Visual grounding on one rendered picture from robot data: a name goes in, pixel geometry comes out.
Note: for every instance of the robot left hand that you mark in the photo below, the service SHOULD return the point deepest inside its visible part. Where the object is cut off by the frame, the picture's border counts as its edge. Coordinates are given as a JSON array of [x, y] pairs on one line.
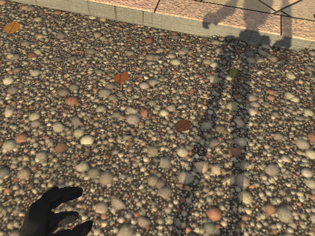
[[41, 221]]

